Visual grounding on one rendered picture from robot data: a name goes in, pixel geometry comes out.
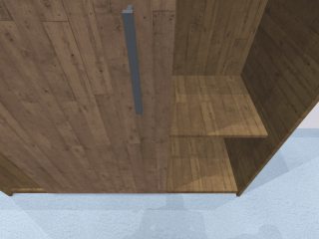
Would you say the handle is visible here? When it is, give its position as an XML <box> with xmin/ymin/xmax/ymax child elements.
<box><xmin>122</xmin><ymin>5</ymin><xmax>143</xmax><ymax>115</ymax></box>

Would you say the wardrobe door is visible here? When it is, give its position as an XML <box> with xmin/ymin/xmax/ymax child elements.
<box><xmin>0</xmin><ymin>0</ymin><xmax>176</xmax><ymax>194</ymax></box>
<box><xmin>0</xmin><ymin>151</ymin><xmax>42</xmax><ymax>188</ymax></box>

